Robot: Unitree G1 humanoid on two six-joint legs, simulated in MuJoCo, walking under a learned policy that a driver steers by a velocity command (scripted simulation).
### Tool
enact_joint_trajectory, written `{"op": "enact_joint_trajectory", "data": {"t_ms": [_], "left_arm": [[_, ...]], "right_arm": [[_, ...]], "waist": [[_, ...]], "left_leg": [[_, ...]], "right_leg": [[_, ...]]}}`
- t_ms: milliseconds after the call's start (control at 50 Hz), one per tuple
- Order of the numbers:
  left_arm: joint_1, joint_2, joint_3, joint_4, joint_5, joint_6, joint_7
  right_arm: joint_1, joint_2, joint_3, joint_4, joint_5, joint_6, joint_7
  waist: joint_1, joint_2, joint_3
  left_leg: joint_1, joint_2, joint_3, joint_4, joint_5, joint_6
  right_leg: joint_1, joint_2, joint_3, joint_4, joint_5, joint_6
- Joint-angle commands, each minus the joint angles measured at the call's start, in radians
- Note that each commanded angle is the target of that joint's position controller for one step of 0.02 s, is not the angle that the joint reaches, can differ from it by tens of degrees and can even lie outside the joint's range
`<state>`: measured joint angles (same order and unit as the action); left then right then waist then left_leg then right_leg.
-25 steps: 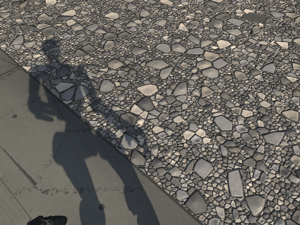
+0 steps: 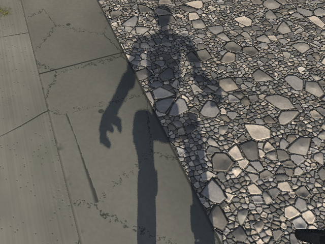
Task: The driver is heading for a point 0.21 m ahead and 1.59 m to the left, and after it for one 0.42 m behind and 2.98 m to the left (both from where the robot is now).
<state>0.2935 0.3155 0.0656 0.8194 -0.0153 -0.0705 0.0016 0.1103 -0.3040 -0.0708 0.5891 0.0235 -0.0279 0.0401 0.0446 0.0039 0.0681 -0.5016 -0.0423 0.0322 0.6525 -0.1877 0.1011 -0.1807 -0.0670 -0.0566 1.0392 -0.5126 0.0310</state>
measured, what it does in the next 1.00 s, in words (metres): walks ahead, turning left: right foot, then left foot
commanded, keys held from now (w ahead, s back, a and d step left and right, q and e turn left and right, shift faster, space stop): w+q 0.40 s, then w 0.50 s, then w+q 0.10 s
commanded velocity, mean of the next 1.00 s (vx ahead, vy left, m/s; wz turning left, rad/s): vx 0.50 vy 0.00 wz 0.38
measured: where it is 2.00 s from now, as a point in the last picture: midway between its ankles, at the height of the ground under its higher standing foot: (104, 127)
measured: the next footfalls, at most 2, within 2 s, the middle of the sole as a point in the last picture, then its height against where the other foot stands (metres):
right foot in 0.40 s outside the picture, level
left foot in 0.90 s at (120, 201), level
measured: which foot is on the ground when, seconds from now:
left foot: down 0.00-0.42, up 0.44-0.88, down 0.90-1.00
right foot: up 0.00-0.38, down 0.40-0.92, up 0.94-1.00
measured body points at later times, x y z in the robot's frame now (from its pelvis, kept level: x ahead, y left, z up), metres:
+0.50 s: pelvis +0.29 -0.03 +0.01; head +0.31 -0.02 +0.46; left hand +0.41 +0.27 -0.07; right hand +0.42 -0.29 -0.10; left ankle +0.13 +0.07 -0.64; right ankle +0.39 -0.12 -0.72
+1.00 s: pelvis +0.52 +0.10 +0.02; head +0.54 +0.13 +0.47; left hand +0.46 +0.38 -0.12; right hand +0.79 -0.07 -0.06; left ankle +0.55 +0.21 -0.72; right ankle +0.46 -0.08 -0.64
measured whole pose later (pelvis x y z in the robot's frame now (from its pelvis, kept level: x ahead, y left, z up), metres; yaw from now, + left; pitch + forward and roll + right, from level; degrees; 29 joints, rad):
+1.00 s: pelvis +0.52 +0.10 +0.02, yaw +21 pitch +2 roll -1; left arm 0.33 0.31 0.04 0.85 -0.02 -0.08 -0.01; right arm 0.14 -0.28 -0.04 0.66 0.01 -0.06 0.03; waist 0.03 -0.02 0.02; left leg -0.39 -0.03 0.01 0.52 -0.17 0.06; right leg -0.33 -0.04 0.02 1.07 -0.42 -0.01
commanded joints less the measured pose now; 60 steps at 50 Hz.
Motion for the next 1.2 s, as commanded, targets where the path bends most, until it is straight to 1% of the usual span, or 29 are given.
{"op": "enact_joint_trajectory", "data": {"t_ms": [20, 40, 60, 140, 220, 300, 360, 400, 420, 440, 460, 480, 500, 520, 540, 580, 680, 800, 840, 880, 900, 920, 940, 960, 980, 1000, 1040, 1080, 1200], "left_arm": [[-0.118, 0.126, 0.008, -0.162, -0.020, -0.076, -0.010], [-0.116, 0.125, 0.010, -0.150, 0.008, -0.076, -0.003], [-0.094, 0.134, 0.017, -0.144, 0.021, -0.067, -0.002], [-0.105, 0.087, 0.007, -0.146, 0.035, -0.031, -0.002], [-0.265, 0.039, -0.014, -0.182, 0.030, -0.032, -0.011], [-0.345, 0.069, -0.006, -0.210, 0.010, -0.044, -0.026], [-0.307, 0.102, 0.013, -0.207, 0.006, -0.054, -0.030], [-0.154, 0.134, 0.037, -0.175, 0.016, -0.062, -0.020], [-0.005, 0.186, 0.050, -0.161, 0.032, -0.065, -0.014], [0.087, 0.263, 0.071, -0.111, 0.037, -0.050, -0.021], [0.078, 0.167, 0.052, -0.117, 0.010, -0.047, -0.029], [0.036, 0.110, 0.036, -0.123, 0.009, -0.043, -0.026], [-0.017, 0.093, 0.026, -0.129, 0.022, -0.037, -0.026], [-0.045, 0.074, 0.019, -0.122, 0.026, -0.033, -0.025], [-0.057, 0.060, 0.012, -0.117, 0.033, -0.035, -0.022], [-0.051, 0.050, 0.009, -0.100, 0.022, -0.040, -0.021], [-0.016, 0.124, 0.027, -0.062, 0.004, -0.034, -0.014], [0.072, 0.156, 0.030, -0.008, -0.015, -0.010, -0.014], [0.074, 0.171, 0.034, 0.005, -0.018, 0.001, -0.010], [0.064, 0.159, 0.027, 0.008, -0.018, 0.009, -0.005], [0.057, 0.118, 0.008, -0.008, -0.001, 0.006, -0.002], [0.134, 0.020, -0.026, -0.049, 0.019, -0.012, -0.005], [0.110, 0.067, -0.017, -0.042, 0.011, -0.033, -0.007], [0.035, 0.134, 0.003, -0.068, -0.014, -0.046, -0.014], [-0.022, 0.128, 0.001, -0.079, -0.014, -0.052, -0.014], [-0.041, 0.118, 0.002, -0.081, 0.004, -0.052, -0.012], [-0.026, 0.096, 0.004, -0.080, 0.021, -0.039, -0.012], [-0.034, 0.073, 0.000, -0.086, 0.027, -0.027, -0.010], [-0.276, 0.034, -0.020, -0.154, 0.020, -0.032, -0.020]], "right_arm": [[0.253, -0.173, -0.055, -0.005, -0.005, -0.028, -0.010], [0.182, -0.143, -0.044, -0.014, -0.007, -0.029, -0.012], [0.138, -0.122, -0.035, -0.029, -0.019, -0.030, -0.016], [0.131, -0.137, -0.038, -0.011, -0.017, -0.035, -0.036], [0.184, -0.158, -0.045, 0.022, -0.006, -0.026, -0.054], [0.249, -0.158, -0.047, 0.059, 0.005, -0.018, -0.057], [0.248, -0.150, -0.047, 0.066, 0.002, -0.009, -0.060], [0.236, -0.099, -0.031, 0.058, -0.003, -0.007, -0.058], [0.253, -0.035, -0.006, 0.045, -0.020, -0.010, -0.055], [0.405, 0.011, 0.009, 0.030, 0.014, -0.019, -0.055], [0.386, -0.090, -0.006, 0.062, 0.022, -0.020, -0.060], [0.265, -0.139, -0.020, 0.051, 0.013, -0.018, -0.060], [0.197, -0.132, -0.019, 0.036, 0.000, -0.016, -0.062], [0.154, -0.117, -0.019, 0.022, -0.013, -0.020, -0.059], [0.157, -0.097, -0.017, 0.020, -0.010, -0.023, -0.053], [0.173, -0.060, -0.009, 0.029, -0.005, -0.023, -0.045], [0.037, -0.012, 0.021, -0.002, -0.018, -0.036, -0.029], [-0.111, -0.033, 0.020, -0.037, -0.003, -0.048, -0.009], [-0.102, -0.053, 0.012, -0.039, -0.004, -0.050, -0.005], [0.071, -0.108, -0.021, 0.015, -0.014, -0.049, -0.013], [0.236, -0.163, -0.043, 0.051, -0.020, -0.045, -0.023], [0.332, -0.279, -0.066, 0.066, -0.031, -0.035, -0.030], [0.357, -0.213, -0.048, 0.075, -0.012, -0.034, -0.024], [0.284, -0.169, -0.029, 0.069, -0.009, -0.038, -0.020], [0.222, -0.141, -0.021, 0.059, -0.014, -0.039, -0.018], [0.173, -0.118, -0.014, 0.055, -0.020, -0.040, -0.015], [0.122, -0.092, -0.008, 0.047, -0.029, -0.044, -0.015], [0.126, -0.104, -0.015, 0.057, -0.020, -0.050, -0.023], [0.225, -0.159, -0.037, 0.109, -0.005, -0.043, -0.052]], "waist": [[-0.137, 0.054, -0.233], [-0.092, 0.017, -0.171], [-0.053, 0.035, -0.147], [-0.024, 0.034, -0.102], [-0.085, 0.059, -0.064], [-0.114, 0.077, -0.058], [-0.083, 0.116, -0.065], [-0.004, 0.112, -0.143], [0.049, -0.003, -0.285], [-0.014, -0.349, -0.394], [0.016, -0.233, -0.323], [0.042, -0.141, -0.195], [0.027, -0.074, -0.129], [0.012, -0.068, -0.074], [-0.014, -0.096, -0.064], [-0.032, -0.120, -0.072], [-0.001, -0.085, -0.049], [0.037, -0.091, -0.021], [0.011, -0.098, -0.025], [-0.089, -0.073, -0.128], [-0.164, -0.027, -0.247], [-0.144, 0.227, -0.375], [-0.161, 0.244, -0.419], [-0.146, 0.182, -0.267], [-0.124, 0.124, -0.184], [-0.096, 0.076, -0.123], [-0.040, 0.092, -0.095], [-0.025, 0.087, -0.090], [-0.093, 0.059, -0.037]], "left_leg": [[0.704, 0.309, -0.621, -0.358, -0.092, 0.236], [0.562, 0.271, -0.527, -0.362, 0.025, 0.210], [0.458, 0.242, -0.467, -0.381, 0.124, 0.203], [0.276, 0.194, -0.352, -0.424, 0.277, 0.206], [0.211, 0.126, -0.283, -0.412, 0.166, 0.142], [0.263, 0.153, -0.366, -0.354, 0.059, 0.114], [0.335, 0.179, -0.451, -0.261, 0.057, 0.091], [0.300, 0.112, -0.421, -0.097, 0.104, 0.042], [0.195, 0.051, -0.328, 0.180, -0.029, 0.003], [-0.155, -0.076, -0.205, 0.503, -0.407, -0.069], [-0.274, -0.004, -0.239, 0.623, -0.379, -0.081], [-0.297, 0.025, -0.223, 0.646, -0.286, -0.083], [-0.266, 0.054, -0.188, 0.625, -0.224, -0.084], [-0.252, 0.077, -0.186, 0.573, -0.180, -0.083], [-0.202, 0.102, -0.181, 0.528, -0.151, -0.079], [-0.161, 0.114, -0.147, 0.448, -0.142, -0.082], [-0.138, 0.136, -0.085, 0.143, 0.045, -0.102], [-0.035, 0.095, -0.049, -0.080, 0.154, -0.086], [0.016, 0.081, -0.039, -0.125, 0.107, -0.059], [0.291, 0.036, 0.002, -0.186, 0.105, -0.014], [0.547, 0.133, -0.099, -0.161, 0.103, 0.033], [0.879, 0.383, -0.540, -0.214, -0.019, 0.187], [0.890, 0.412, -0.772, -0.340, -0.166, 0.231], [0.779, 0.378, -0.661, -0.361, -0.206, 0.193], [0.652, 0.331, -0.546, -0.374, -0.144, 0.172], [0.535, 0.294, -0.473, -0.400, -0.053, 0.161], [0.392, 0.244, -0.399, -0.450, 0.075, 0.156], [0.331, 0.226, -0.345, -0.476, 0.147, 0.173], [0.254, 0.177, -0.268, -0.471, 0.126, 0.124]], "right_leg": [[-0.651, -0.004, 0.144, 0.264, 0.101, -0.038], [-0.585, -0.033, 0.143, 0.178, 0.149, -0.030], [-0.508, -0.053, 0.150, 0.129, 0.183, -0.024], [-0.432, -0.037, 0.115, -0.043, 0.269, 0.031], [-0.362, 0.020, 0.105, -0.356, 0.546, 0.046], [-0.299, 0.056, 0.134, -0.499, 0.591, 0.030], [-0.242, 0.062, 0.145, -0.541, 0.465, -0.008], [-0.006, 0.034, 0.140, -0.590, 0.443, -0.063], [0.237, -0.135, 0.299, -0.575, 0.402, -0.126], [0.530, -0.340, 0.787, -0.681, 0.158, -0.303], [0.490, -0.337, 0.879, -0.750, -0.098, -0.287], [0.372, -0.289, 0.723, -0.764, -0.067, -0.245], [0.256, -0.244, 0.599, -0.771, 0.061, -0.223], [0.167, -0.211, 0.516, -0.788, 0.176, -0.229], [0.110, -0.180, 0.448, -0.806, 0.258, -0.221], [0.078, -0.153, 0.368, -0.836, 0.356, -0.232], [0.054, -0.150, 0.235, -0.892, 0.495, -0.249], [0.103, -0.172, 0.177, -0.864, 0.522, -0.209], [0.142, -0.192, 0.175, -0.820, 0.589, -0.191], [0.113, -0.135, 0.104, -0.606, 0.833, -0.149], [-0.024, -0.088, 0.059, -0.367, 0.733, -0.110], [-0.404, 0.063, -0.001, 0.024, 0.287, -0.032], [-0.547, 0.081, 0.126, 0.171, -0.055, -0.034], [-0.635, 0.025, 0.136, 0.220, 0.003, -0.047], [-0.625, -0.012, 0.117, 0.188, 0.093, -0.053], [-0.588, -0.034, 0.112, 0.123, 0.156, -0.045], [-0.478, -0.056, 0.122, 0.033, 0.226, -0.026], [-0.445, -0.045, 0.109, -0.042, 0.269, 0.000], [-0.349, 0.023, 0.112, -0.433, 0.584, 0.028]]}}
Over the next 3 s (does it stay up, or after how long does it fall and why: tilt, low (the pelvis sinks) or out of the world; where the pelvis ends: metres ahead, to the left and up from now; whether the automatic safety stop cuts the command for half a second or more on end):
stays up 1.13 0.88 0.01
